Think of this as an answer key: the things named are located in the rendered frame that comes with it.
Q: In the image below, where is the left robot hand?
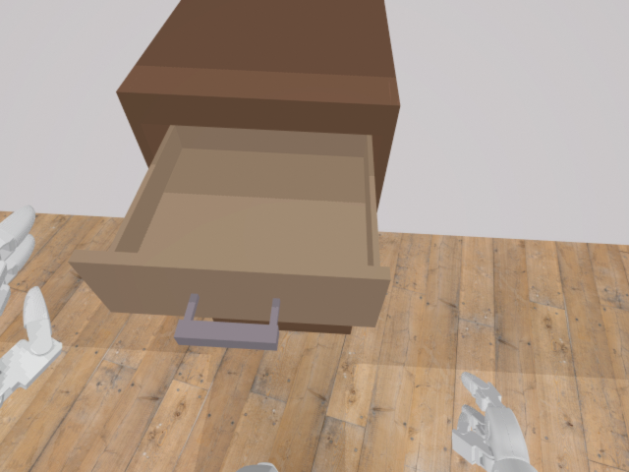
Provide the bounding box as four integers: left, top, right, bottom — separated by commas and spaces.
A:
0, 206, 62, 408

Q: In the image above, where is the cabinet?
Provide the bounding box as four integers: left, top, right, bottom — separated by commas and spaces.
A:
116, 0, 400, 334

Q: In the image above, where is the handle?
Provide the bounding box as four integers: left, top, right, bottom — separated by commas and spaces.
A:
174, 293, 280, 351

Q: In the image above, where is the drawer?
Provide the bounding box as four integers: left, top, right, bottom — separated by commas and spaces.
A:
68, 125, 391, 327

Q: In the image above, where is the right robot hand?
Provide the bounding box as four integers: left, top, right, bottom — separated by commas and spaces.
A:
452, 372, 530, 472

